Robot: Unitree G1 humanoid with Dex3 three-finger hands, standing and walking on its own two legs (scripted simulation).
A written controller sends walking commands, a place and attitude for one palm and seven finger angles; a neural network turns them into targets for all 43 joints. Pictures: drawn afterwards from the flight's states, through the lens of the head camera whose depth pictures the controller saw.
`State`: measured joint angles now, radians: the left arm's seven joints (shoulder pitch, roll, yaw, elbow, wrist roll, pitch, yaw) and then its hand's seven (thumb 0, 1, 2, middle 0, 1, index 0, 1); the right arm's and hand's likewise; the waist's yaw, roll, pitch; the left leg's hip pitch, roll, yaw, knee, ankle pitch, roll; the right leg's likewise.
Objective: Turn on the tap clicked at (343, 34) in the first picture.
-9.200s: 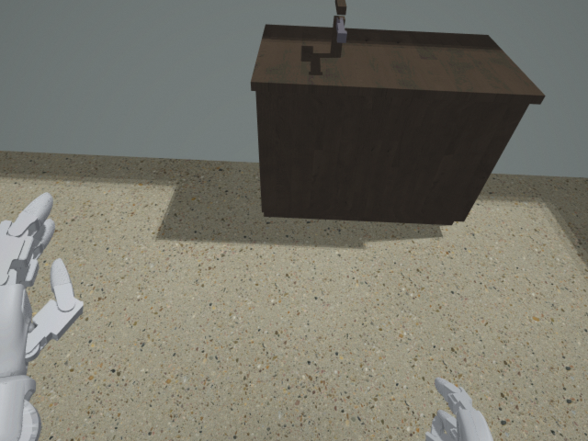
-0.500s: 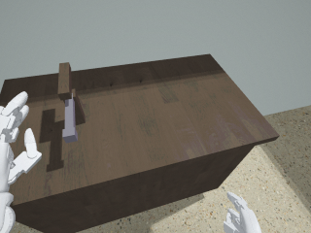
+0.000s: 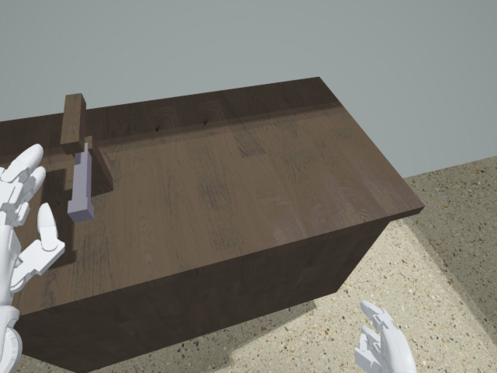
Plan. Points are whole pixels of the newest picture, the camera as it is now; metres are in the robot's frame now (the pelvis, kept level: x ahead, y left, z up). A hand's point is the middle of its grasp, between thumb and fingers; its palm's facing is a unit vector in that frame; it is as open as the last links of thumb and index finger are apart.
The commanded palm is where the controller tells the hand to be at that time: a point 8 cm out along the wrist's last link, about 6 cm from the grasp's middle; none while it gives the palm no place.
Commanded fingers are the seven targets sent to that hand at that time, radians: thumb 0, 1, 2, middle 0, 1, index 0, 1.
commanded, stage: shuffle to correct the standing spot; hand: left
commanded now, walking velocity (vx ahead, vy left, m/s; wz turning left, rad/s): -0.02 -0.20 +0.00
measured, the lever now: (81, 210) +0.32 +0.30 +0.07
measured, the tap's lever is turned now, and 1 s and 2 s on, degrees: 0 0 0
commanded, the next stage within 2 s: come to a stop and stand still in 0.12 s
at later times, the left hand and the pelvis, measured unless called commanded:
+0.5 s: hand (71, 246) +0.22 +0.23 +0.16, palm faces +0.37 -0.82 -0.45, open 7.4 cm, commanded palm +0.16 +0.26 +0.17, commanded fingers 0.00 0.90 0.90 -0.20 -0.30 -0.20 -0.30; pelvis +0.01 -0.02 +0.00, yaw +1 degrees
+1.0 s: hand out of the picture +0.22 +0.32 +0.16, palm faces +0.42 -0.83 -0.36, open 7.4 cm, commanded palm +0.16 +0.34 +0.17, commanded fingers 0.00 0.90 0.90 -0.20 -0.30 -0.20 -0.30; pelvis +0.00 +0.06 +0.00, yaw +0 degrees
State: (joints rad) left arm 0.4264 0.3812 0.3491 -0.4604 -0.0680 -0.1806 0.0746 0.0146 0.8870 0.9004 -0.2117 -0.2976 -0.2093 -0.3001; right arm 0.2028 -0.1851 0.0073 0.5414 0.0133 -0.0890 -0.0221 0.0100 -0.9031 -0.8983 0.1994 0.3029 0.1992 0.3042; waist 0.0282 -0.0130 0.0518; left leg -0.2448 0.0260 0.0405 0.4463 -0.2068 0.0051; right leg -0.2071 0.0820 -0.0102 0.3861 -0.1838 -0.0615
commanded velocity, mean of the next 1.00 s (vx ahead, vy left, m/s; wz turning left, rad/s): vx -0.01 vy -0.03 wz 0.00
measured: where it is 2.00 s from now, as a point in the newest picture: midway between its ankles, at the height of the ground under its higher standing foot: outside the picture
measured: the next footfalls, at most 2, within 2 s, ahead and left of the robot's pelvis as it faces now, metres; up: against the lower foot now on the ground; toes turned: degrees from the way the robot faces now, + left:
none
